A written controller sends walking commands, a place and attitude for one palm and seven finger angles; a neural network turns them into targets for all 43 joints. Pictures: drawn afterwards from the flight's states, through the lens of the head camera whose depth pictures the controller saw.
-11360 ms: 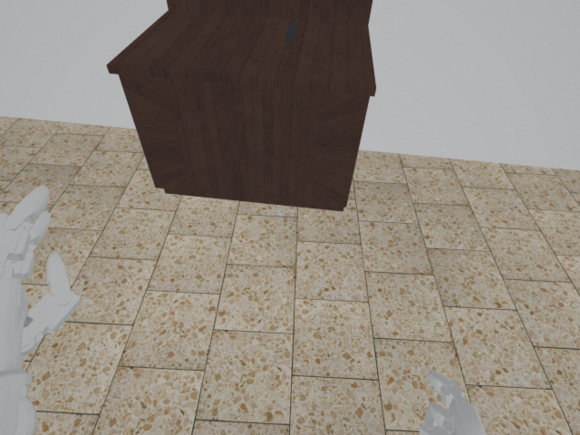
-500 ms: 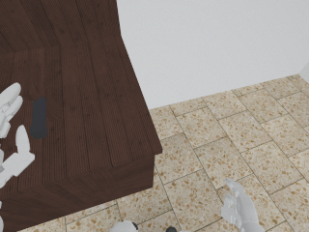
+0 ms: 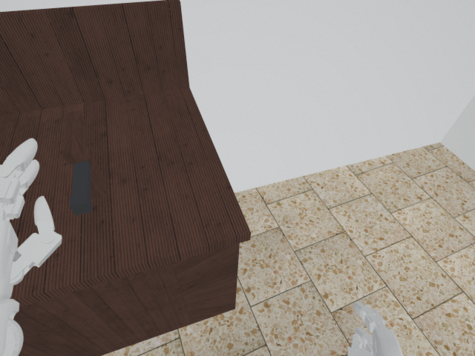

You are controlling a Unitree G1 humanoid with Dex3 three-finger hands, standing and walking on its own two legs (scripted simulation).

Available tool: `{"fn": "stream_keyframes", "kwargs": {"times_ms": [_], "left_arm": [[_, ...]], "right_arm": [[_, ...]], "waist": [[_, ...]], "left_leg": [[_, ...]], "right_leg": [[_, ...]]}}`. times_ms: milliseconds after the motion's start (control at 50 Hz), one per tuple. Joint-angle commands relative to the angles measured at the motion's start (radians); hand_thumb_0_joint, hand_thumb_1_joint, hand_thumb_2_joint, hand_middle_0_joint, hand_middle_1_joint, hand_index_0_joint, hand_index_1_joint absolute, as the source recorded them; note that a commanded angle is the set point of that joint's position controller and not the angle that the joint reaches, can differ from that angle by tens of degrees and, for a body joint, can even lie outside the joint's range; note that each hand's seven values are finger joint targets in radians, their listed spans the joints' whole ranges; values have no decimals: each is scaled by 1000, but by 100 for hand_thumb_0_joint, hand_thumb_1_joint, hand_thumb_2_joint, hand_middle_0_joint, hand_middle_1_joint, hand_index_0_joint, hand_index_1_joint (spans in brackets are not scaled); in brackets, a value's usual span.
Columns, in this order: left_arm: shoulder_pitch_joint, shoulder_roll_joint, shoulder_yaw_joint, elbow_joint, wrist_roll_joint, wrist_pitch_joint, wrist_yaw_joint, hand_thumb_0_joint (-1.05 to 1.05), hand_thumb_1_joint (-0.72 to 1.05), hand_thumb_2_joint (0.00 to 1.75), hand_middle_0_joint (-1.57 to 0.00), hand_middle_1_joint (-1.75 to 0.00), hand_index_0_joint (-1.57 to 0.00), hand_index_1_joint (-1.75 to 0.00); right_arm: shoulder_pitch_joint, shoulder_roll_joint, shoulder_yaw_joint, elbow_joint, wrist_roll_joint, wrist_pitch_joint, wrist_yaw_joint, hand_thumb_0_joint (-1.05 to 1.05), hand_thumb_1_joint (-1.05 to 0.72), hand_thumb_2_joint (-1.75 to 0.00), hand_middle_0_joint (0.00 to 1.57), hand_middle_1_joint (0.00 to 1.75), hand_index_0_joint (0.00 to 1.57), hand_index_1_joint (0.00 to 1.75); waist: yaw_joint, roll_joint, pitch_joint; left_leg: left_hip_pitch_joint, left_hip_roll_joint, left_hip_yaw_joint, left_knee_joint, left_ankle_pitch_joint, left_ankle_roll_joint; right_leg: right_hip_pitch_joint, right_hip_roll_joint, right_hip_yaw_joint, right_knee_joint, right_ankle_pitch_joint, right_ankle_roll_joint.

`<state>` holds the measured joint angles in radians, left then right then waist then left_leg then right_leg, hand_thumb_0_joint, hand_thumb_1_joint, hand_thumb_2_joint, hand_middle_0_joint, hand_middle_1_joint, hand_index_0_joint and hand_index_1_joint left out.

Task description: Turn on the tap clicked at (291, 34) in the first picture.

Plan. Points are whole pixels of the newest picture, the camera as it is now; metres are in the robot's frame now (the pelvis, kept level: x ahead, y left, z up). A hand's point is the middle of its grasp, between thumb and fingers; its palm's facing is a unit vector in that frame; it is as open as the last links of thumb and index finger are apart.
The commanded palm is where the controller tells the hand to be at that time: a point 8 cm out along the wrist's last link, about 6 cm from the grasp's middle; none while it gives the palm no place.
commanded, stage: come to a stop and stand still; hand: left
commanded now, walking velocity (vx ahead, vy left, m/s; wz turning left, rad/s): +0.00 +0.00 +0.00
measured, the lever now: (81, 204) +0.35 +0.31 +0.04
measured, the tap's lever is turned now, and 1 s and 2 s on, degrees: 0 0 0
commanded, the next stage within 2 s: look again from close up in 1.04 s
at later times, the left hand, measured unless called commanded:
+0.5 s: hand (53, 215) +0.25 +0.26 +0.16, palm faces +0.38 -0.84 -0.39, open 7.4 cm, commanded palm +0.20 +0.30 +0.18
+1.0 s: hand (77, 183) +0.31 +0.26 +0.16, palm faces +0.32 -0.85 -0.42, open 7.4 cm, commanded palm +0.25 +0.30 +0.18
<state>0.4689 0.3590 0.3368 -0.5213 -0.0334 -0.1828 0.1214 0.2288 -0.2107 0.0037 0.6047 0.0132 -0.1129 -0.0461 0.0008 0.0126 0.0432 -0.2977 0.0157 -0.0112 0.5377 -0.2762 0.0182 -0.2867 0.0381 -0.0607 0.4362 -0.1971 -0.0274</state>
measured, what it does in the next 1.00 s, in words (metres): shifts its weight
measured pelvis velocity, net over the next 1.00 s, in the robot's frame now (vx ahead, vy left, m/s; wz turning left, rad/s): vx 0.10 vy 0.02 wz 0.01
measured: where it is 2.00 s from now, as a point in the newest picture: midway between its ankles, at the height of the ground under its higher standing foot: outside the picture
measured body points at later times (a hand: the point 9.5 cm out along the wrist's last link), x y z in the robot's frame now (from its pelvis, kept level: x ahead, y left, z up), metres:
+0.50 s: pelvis +0.04 +0.02 +0.00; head +0.05 +0.03 +0.45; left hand +0.22 +0.30 +0.18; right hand +0.20 -0.20 -0.07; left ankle +0.06 +0.11 -0.74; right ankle +0.08 -0.10 -0.74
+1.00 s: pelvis +0.10 +0.02 +0.01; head +0.13 +0.03 +0.45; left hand +0.28 +0.30 +0.18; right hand +0.29 -0.21 -0.07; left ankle +0.06 +0.11 -0.74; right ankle +0.08 -0.10 -0.74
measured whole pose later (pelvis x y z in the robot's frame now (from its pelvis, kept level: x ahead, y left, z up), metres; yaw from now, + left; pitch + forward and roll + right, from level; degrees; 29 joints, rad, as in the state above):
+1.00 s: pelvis +0.10 +0.02 +0.01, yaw +1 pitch +0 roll -1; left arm 0.53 0.39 0.34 -0.54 -0.06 -0.15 0.11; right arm 0.16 -0.20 -0.01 0.56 0.03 -0.05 -0.05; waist 0.00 0.00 0.05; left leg -0.15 -0.01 0.00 0.43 -0.28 0.03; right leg -0.16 0.02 -0.04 0.38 -0.22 -0.01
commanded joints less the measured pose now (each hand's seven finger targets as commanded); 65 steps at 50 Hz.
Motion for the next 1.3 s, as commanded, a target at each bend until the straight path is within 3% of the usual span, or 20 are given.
{"fn": "stream_keyframes", "kwargs": {"times_ms": [0,20,140,220,300,340,400,440,540,620,720,920,1100,1120,1140,1160,1180,1220,1240,1280], "left_arm": [[-47,157,118,-141,-6,-48,7,0,90,90,-20,-30,-20,-30],[-56,176,136,-152,-5,-50,8,0,90,90,-20,-30,-20,-30],[-63,154,102,-169,-2,-52,8,0,90,90,-20,-30,-20,-30],[-111,164,96,-182,9,-49,14,0,90,90,-20,-30,-20,-30],[-139,160,92,-195,9,-58,18,0,90,90,-20,-30,-20,-30],[-109,154,97,-182,7,-58,20,0,90,90,-20,-30,-20,-30],[-52,140,92,-150,10,-52,15,0,90,90,-20,-30,-20,-30],[-76,141,91,-170,13,-59,14,0,90,90,-20,-30,-20,-30],[-78,142,87,-174,0,-59,13,0,90,90,-20,-30,-20,-30],[-39,167,110,-179,-12,-48,16,0,90,90,-20,-30,-20,-30],[19,172,121,-197,-22,-40,12,0,90,90,-20,-30,-20,-30],[38,182,129,-227,-34,-32,12,0,90,90,-20,-30,-20,-30],[-4,153,91,-192,-36,-17,11,0,90,90,-20,-30,-20,-30],[-955,899,357,-389,-2,-144,22,0,90,90,-20,-30,-20,-30],[-657,429,349,-38,22,-104,13,0,90,90,-20,-30,-20,-30],[-510,379,278,37,7,-85,21,0,90,90,-20,-30,-20,-30],[-448,394,282,145,0,-69,21,0,90,90,-20,-30,-20,-30],[-359,364,238,153,-14,-81,-8,0,90,90,-20,-30,-20,-30],[-277,278,155,73,-31,-105,-19,0,90,90,-20,-30,-20,-30],[-84,211,96,29,-66,-131,-20,0,90,90,-20,-30,-20,-30]], "right_arm": [[-96,-115,-50,-159,-2,-42,-8,0,-90,-90,20,30,20,30],[-106,-116,-48,-160,-3,-41,-10,0,-90,-90,20,30,20,30],[-105,-107,-39,-173,2,-56,-10,0,-90,-90,20,30,20,30],[-109,-109,-39,-180,2,-66,-16,0,-90,-90,20,30,20,30],[-95,-103,-42,-167,-4,-73,-14,0,-90,-90,20,30,20,30],[-94,-101,-40,-164,-5,-72,-14,0,-90,-90,20,30,20,30],[-97,-99,-38,-180,2,-67,-9,0,-90,-90,20,30,20,30],[-96,-99,-38,-179,1,-63,-12,0,-90,-90,20,30,20,30],[-94,-102,-41,-166,-2,-63,-14,0,-90,-90,20,30,20,30],[-108,-104,-46,-163,2,-50,-14,0,-90,-90,20,30,20,30],[-119,-104,-49,-172,9,-18,-13,0,-90,-90,20,30,20,30],[-124,-106,-52,-188,16,23,-15,0,-90,-90,20,30,20,30],[-117,-107,-50,-195,18,31,-16,0,-90,-90,20,30,20,30],[54,-143,142,-277,56,20,-86,0,-90,-90,20,30,20,30],[-13,-61,-9,-216,48,-18,-72,0,-90,-90,20,30,20,30],[-68,-104,5,-178,14,-28,-37,0,-90,-90,20,30,20,30],[-86,-155,-9,-177,-1,-34,-19,0,-90,-90,20,30,20,30],[-90,-162,-20,-158,-4,-57,15,0,-90,-90,20,30,20,30],[-44,-161,-27,-178,-4,-69,33,0,-90,-90,20,30,20,30],[-35,-163,-37,-178,7,-100,73,0,-90,-90,20,30,20,30]], "waist": [[-1,9,-56],[0,27,-58],[3,38,-74],[5,61,-11],[8,78,-72],[8,83,-107],[11,87,-63],[7,69,-49],[3,42,-100],[5,34,-166],[2,42,-207],[-3,70,-204],[-2,41,-175],[-23,243,-18],[36,138,-72],[19,71,-38],[38,68,-38],[38,80,-136],[43,42,-135],[65,6,-174]], "left_leg": [[-47,68,-100,-134,-209,35],[-44,73,-108,-155,-204,33],[-50,89,-122,-222,-215,37],[-80,96,-130,-256,-298,39],[-29,97,-121,-244,-160,40],[-11,101,-122,-257,-139,34],[-90,116,-140,-309,-289,36],[-116,119,-152,-322,-297,40],[17,99,-116,-240,15,22],[117,97,-94,-174,300,3],[175,103,-79,-125,512,-13],[198,113,-76,-110,593,-13],[152,109,-85,-137,430,3],[-21,52,-85,-271,231,23],[35,127,-101,-174,127,12],[34,80,-79,-196,139,-1],[57,54,-39,-180,145,-6],[76,38,-30,-132,115,-7],[35,25,-44,-122,145,-4],[42,10,-45,-92,197,2]], "right_leg": [[45,-118,173,-147,-275,2],[55,-116,164,-139,-259,2],[110,-110,159,-138,-214,6],[70,-105,164,-153,-268,10],[161,-100,149,-118,-79,3],[186,-101,138,-108,-56,3],[179,-100,139,-110,-141,11],[198,-91,127,-96,-108,12],[193,-113,137,-109,67,-3],[239,-133,128,-75,299,-9],[267,-143,114,-47,442,-14],[257,-144,105,-32,461,-12],[258,-148,127,-70,394,-5],[286,-13,45,38,-62,82],[75,-52,42,37,-153,37],[78,-57,31,-16,-113,20],[79,-71,59,-41,-1,2],[84,-97,112,-34,47,-14],[111,-112,98,-31,94,-16],[139,-123,106,-18,161,-15]]}}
